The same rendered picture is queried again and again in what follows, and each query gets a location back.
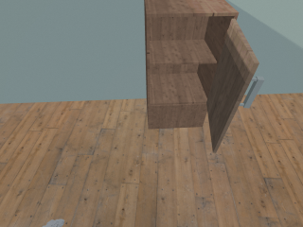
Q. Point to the handle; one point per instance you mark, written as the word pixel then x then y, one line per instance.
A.
pixel 258 81

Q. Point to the cupboard door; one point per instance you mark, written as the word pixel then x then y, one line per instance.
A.
pixel 236 67

